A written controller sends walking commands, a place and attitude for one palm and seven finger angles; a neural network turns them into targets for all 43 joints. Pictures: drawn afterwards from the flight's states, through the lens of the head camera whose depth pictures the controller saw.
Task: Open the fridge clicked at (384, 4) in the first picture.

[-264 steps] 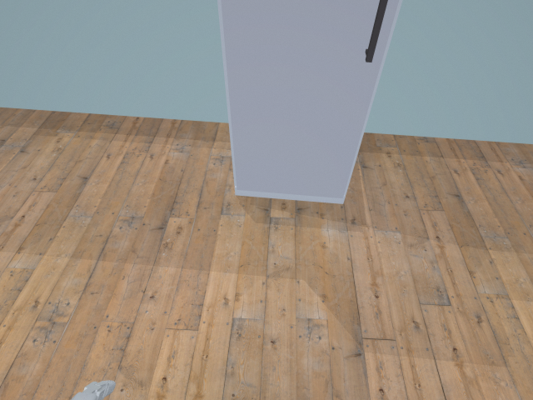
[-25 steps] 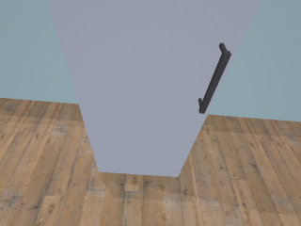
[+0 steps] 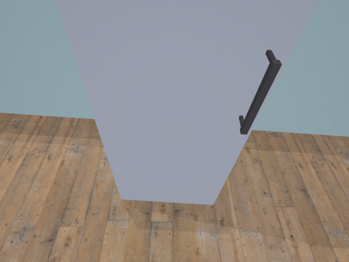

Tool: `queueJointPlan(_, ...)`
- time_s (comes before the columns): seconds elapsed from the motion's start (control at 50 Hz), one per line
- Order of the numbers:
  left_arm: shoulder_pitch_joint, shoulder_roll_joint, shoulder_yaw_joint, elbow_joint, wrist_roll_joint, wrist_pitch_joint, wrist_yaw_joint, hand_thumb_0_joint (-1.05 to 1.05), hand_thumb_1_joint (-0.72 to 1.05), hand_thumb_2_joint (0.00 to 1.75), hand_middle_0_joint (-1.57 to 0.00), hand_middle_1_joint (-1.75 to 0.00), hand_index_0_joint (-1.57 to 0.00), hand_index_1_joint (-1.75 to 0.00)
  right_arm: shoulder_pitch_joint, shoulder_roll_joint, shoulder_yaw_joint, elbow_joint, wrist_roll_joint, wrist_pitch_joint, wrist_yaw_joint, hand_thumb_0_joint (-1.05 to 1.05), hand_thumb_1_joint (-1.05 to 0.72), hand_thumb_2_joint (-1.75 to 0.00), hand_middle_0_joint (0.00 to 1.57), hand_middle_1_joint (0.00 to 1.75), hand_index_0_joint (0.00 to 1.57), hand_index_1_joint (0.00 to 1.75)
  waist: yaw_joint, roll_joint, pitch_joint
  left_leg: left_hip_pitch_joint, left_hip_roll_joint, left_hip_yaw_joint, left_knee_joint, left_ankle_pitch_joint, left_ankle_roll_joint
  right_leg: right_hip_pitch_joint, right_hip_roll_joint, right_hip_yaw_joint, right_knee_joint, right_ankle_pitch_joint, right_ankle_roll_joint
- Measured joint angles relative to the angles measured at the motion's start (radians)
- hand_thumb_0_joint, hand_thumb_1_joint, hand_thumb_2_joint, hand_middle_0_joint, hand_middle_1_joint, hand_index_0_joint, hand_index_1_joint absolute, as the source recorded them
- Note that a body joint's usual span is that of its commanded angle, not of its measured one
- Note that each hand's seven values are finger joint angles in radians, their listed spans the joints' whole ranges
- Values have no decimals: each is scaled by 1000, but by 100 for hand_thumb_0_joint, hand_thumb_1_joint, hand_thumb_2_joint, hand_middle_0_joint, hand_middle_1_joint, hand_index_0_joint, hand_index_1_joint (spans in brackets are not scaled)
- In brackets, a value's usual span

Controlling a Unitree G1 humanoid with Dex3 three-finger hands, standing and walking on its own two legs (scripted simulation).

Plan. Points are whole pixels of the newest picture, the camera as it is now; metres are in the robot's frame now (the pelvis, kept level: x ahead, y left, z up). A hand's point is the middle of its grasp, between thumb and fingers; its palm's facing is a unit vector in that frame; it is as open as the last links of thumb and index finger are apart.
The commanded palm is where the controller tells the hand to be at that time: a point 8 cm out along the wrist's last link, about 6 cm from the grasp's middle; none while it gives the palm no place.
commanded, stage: come to a stop and stand still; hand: right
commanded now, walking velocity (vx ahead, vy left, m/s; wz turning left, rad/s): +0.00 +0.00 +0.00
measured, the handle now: (255, 97) +0.49 -0.17 +0.13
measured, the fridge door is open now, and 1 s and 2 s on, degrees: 0 0 0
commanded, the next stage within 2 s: look again from close up in 0.18 s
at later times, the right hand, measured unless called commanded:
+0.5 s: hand out of the picture +0.03 -0.18 -0.17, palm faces +0.02 +0.97 -0.22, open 7.4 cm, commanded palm none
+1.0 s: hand out of the picture +0.04 -0.19 -0.17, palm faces +0.02 +0.98 -0.22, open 7.4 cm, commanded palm none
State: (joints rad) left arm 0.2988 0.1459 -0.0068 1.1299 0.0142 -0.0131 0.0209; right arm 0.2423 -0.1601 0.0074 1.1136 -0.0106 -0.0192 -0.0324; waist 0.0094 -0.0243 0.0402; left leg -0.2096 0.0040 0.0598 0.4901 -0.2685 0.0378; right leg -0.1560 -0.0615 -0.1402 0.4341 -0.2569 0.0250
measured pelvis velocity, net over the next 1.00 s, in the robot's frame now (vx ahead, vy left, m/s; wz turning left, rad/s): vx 0.01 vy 0.00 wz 0.00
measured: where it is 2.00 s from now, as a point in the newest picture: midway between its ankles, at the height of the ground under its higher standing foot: outside the picture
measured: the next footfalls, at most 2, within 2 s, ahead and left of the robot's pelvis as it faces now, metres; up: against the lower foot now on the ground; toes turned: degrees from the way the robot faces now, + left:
none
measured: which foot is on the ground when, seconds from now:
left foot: down 0.00-1.00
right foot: down 0.00-1.00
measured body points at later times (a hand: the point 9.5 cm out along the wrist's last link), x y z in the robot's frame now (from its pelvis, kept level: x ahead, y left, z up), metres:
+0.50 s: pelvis +0.01 +0.00 +0.00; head +0.03 +0.01 +0.45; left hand +0.03 +0.23 -0.16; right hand +0.03 -0.23 -0.15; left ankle +0.00 +0.09 -0.74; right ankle -0.02 -0.13 -0.74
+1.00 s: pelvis +0.01 +0.00 +0.00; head +0.03 +0.00 +0.45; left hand +0.02 +0.22 -0.16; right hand +0.04 -0.24 -0.15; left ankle +0.00 +0.09 -0.74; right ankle -0.02 -0.13 -0.74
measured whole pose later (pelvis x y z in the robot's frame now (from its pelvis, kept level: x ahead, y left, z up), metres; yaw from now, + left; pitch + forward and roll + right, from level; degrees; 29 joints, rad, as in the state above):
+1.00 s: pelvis +0.01 +0.00 +0.00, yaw +0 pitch -1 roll -1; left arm 0.25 0.17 0.00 1.14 0.02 -0.02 0.03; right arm 0.22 -0.18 0.00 1.11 -0.01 -0.02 -0.03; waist 0.00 0.00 0.05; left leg -0.17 0.00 0.06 0.44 -0.26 0.03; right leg -0.12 -0.06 -0.14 0.40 -0.26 0.03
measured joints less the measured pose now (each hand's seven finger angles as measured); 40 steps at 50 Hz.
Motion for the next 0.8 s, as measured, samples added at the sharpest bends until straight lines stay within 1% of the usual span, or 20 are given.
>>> queueJointPlan(0.36,-53,22,7,-8,0,-5,6,0,91,90,-20,-30,-20,-30,4,-2,-4,6,-2,-3,4,0,-91,-90,20,30,20,30,-14,12,2,26,-7,3,-20,-7,2,23,-5,2,-15,-9,6)
queueJointPlan(0.8,-55,21,4,7,1,-4,5,0,90,90,-20,-30,-20,-30,-22,-16,-7,-4,-1,-5,6,0,-90,-90,20,30,20,30,-10,18,3,43,-6,5,-43,1,-1,35,-3,5,-31,-3,4)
